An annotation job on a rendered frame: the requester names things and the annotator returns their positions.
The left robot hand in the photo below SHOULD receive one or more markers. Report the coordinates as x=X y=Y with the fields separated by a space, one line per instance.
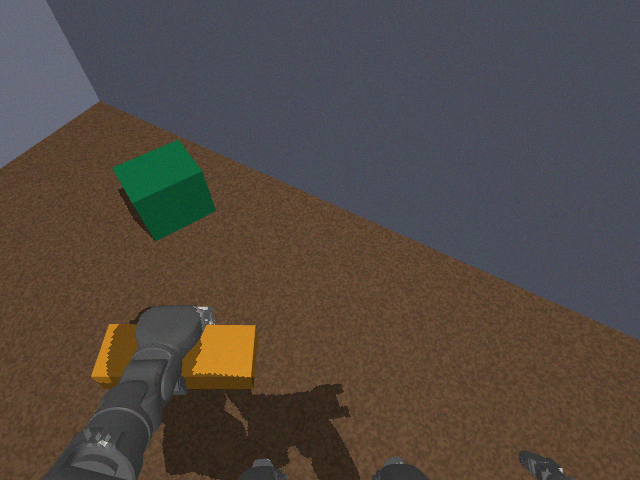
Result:
x=177 y=326

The right robot hand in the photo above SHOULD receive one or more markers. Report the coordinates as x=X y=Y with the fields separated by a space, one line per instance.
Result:
x=542 y=468

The left robot arm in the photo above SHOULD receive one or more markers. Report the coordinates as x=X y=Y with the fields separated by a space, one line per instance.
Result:
x=112 y=445

